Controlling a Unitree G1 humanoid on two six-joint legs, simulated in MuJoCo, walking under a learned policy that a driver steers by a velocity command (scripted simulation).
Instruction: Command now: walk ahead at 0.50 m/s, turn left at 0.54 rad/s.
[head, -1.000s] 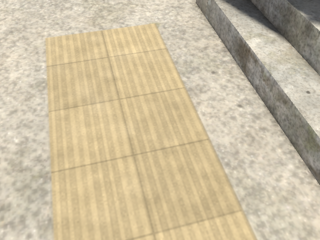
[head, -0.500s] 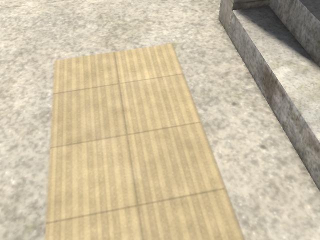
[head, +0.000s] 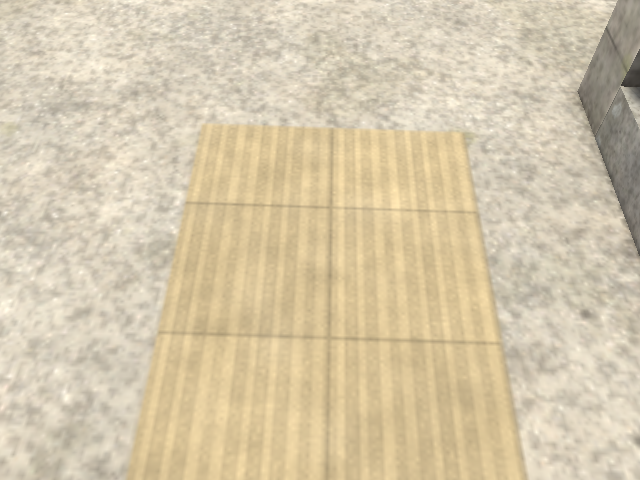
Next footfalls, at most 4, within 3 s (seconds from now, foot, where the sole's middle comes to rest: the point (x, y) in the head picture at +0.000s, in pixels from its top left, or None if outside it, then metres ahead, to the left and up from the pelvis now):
0.32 right None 0.36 -0.13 -0.78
0.76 left None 0.45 0.17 -0.78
1.16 right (365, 479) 0.46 -0.08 -0.78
1.66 left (253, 471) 0.47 0.14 -0.78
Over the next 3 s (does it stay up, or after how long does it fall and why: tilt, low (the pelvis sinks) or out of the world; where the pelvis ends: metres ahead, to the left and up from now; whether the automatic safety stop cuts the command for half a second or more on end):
stays up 0.75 -0.07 -0.02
